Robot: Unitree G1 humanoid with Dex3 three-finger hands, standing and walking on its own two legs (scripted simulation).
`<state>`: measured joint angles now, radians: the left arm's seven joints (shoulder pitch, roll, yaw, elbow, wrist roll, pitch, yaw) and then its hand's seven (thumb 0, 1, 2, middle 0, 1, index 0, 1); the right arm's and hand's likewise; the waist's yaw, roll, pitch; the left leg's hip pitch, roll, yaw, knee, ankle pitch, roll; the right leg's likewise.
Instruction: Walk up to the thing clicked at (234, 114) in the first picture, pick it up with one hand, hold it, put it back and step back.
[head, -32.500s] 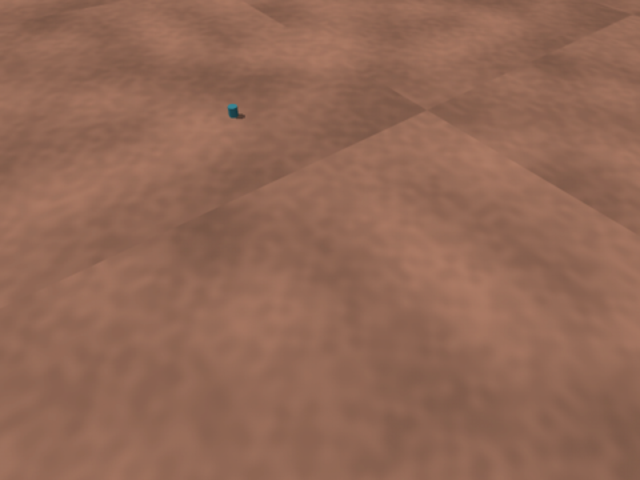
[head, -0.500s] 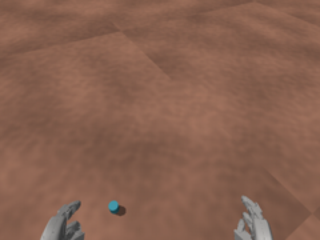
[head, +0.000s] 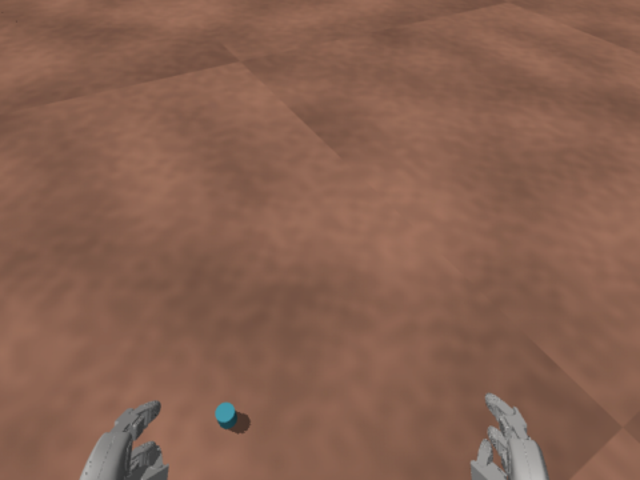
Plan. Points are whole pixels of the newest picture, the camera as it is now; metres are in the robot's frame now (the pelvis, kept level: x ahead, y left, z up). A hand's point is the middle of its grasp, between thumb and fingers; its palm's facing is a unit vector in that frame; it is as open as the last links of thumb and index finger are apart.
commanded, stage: home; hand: left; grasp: from above
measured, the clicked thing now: (226, 415) +0.43 +0.23 -0.69
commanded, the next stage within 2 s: stand in 0.24 s
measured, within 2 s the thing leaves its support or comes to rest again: neither
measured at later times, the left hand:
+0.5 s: hand out of the picture +0.16 +0.21 -0.09, palm faces +0.01 -0.95 -0.33, open 7.4 cm
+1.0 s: hand out of the picture +0.04 +0.24 -0.11, palm faces +0.04 -0.94 -0.32, open 7.4 cm
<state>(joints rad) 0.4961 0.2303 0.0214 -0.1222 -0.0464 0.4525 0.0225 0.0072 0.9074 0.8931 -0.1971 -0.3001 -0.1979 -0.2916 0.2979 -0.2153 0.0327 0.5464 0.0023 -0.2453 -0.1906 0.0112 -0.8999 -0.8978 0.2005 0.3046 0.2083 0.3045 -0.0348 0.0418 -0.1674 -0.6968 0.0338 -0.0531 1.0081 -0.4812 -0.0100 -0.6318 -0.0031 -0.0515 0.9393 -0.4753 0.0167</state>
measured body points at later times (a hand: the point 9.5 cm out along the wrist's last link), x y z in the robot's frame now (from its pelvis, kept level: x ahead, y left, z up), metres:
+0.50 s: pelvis -0.01 +0.00 +0.02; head +0.02 +0.01 +0.47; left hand +0.15 +0.26 -0.07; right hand +0.14 -0.26 -0.09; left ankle +0.01 +0.12 -0.68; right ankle +0.00 -0.13 -0.68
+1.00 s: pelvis +0.00 +0.01 +0.06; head +0.00 +0.01 +0.51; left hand +0.03 +0.29 -0.08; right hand +0.08 -0.26 -0.08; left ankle +0.01 +0.12 -0.68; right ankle +0.00 -0.13 -0.68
